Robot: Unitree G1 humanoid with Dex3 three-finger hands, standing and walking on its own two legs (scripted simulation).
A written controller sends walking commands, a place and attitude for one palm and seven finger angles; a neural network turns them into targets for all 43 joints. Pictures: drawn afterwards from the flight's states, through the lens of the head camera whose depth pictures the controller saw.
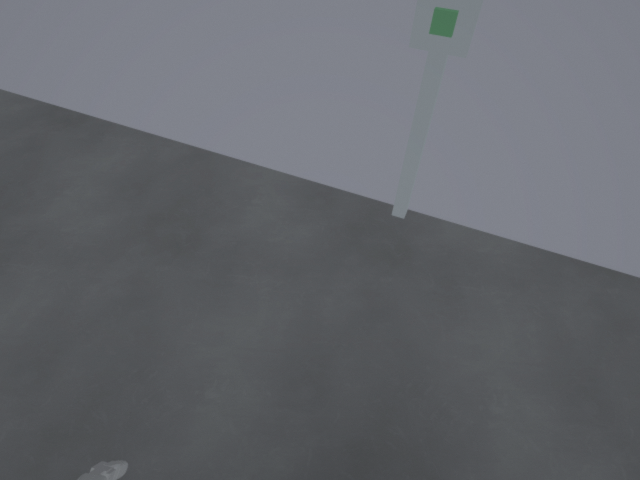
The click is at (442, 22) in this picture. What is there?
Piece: button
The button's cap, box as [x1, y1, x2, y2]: [429, 7, 458, 37]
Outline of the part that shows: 435,7 429,33 450,37 452,34 458,10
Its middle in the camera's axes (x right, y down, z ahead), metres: +0.36 -0.63 +1.13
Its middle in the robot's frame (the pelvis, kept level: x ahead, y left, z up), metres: +1.29 -0.30 +0.07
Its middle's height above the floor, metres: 0.84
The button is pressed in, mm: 0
